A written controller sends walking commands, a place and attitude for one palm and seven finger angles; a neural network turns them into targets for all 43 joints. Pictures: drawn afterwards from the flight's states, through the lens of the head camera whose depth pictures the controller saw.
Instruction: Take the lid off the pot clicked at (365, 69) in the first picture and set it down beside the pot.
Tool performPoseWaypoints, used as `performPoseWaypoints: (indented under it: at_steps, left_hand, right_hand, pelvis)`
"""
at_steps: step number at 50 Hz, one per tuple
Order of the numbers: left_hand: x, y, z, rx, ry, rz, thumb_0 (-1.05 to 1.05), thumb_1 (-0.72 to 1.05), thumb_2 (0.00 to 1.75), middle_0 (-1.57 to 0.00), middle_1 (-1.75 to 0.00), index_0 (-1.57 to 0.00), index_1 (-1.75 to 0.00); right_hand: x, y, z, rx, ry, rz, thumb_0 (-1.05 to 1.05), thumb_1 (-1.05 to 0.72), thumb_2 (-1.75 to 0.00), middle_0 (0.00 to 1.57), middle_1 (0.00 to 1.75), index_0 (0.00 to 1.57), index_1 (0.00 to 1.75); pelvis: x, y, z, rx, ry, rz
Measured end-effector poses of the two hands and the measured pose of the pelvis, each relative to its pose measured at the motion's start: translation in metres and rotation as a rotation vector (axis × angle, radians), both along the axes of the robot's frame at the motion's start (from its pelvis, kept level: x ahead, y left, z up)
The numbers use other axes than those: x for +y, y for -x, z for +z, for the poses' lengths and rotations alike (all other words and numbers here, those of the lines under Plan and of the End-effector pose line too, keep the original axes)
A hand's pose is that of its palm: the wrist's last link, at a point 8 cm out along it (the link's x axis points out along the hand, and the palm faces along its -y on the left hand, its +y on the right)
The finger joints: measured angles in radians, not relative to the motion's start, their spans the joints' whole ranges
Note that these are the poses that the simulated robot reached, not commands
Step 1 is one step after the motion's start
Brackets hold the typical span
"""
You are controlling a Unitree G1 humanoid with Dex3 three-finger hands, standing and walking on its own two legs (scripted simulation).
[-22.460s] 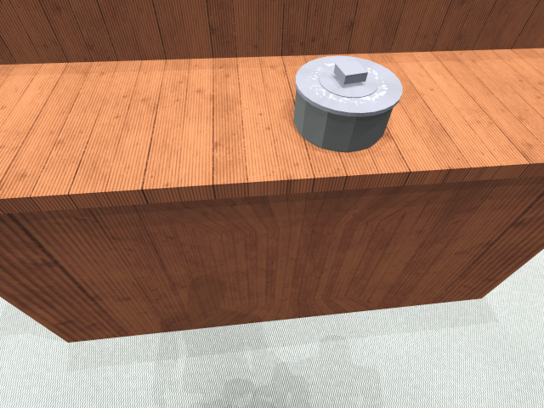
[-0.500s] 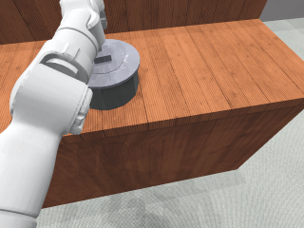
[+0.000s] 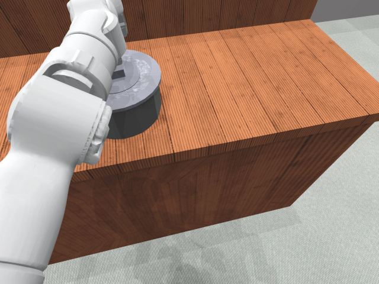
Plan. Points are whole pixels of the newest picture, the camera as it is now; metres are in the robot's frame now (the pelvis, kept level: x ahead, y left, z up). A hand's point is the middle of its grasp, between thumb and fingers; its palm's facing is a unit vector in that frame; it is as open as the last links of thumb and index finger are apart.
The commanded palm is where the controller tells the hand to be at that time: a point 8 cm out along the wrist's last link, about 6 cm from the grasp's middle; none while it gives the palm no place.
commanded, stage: move the open hand above the knob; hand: left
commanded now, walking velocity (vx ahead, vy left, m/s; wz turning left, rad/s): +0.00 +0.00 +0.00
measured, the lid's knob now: (111, 69) +0.55 +0.08 +0.16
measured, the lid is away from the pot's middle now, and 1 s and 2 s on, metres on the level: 0.01 0.01 0.01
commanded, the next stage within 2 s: lower the open fingers around the knob in 1.30 s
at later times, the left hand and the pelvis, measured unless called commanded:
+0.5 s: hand (102, 42) +0.53 +0.08 +0.23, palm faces -0.29 -0.09 -0.95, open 10.5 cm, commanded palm +0.55 +0.08 +0.29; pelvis +0.01 +0.00 +0.00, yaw +0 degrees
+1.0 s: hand (95, 45) +0.52 +0.09 +0.23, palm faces -0.30 -0.13 -0.95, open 10.5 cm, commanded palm +0.55 +0.08 +0.29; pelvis +0.00 +0.01 +0.00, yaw +0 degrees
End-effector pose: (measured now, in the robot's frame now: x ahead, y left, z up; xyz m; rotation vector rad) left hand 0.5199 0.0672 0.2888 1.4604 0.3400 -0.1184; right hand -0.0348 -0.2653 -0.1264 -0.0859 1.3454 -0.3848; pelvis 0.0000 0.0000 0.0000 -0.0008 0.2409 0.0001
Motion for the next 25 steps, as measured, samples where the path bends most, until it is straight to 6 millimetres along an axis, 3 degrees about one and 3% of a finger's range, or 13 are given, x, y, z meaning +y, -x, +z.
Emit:
performPoseWaypoints:
  at_steps: [10, 18, 25]
  left_hand:
    - [0.011, -0.009, -0.004, 0.018, -0.011, 0.026, 0.0, -0.2, 1.14, -0.69, -0.3, -0.69, -0.29]
    - [0.018, -0.011, -0.005, 0.026, -0.024, 0.019, 0.0, -0.2, 1.14, -0.69, -0.3, -0.69, -0.29]
    - [0.013, -0.009, -0.002, 0.003, -0.018, -0.026, 0.0, -0.2, 1.14, -0.69, -0.3, -0.69, -0.29]
  right_hand:
    - [-0.006, 0.0, 0.002, 0.025, 0.002, -0.007, 0.01, -0.91, -0.9, 0.2, 0.3, 0.2, 0.29]
    - [-0.009, -0.02, 0.003, -0.008, 0.006, 0.01, 0.01, -0.91, -0.9, 0.2, 0.3, 0.2, 0.29]
    - [-0.008, -0.042, 0.001, -0.053, -0.005, 0.04, 0.01, -0.91, -0.9, 0.2, 0.3, 0.2, 0.29]
  pelvis:
    - [-0.004, -0.006, 0.001, 0.005, -0.002, -0.002]
    - [-0.005, -0.011, 0.001, 0.002, -0.001, 0.004]
    - [-0.003, -0.011, 0.001, 0.0, -0.003, 0.005]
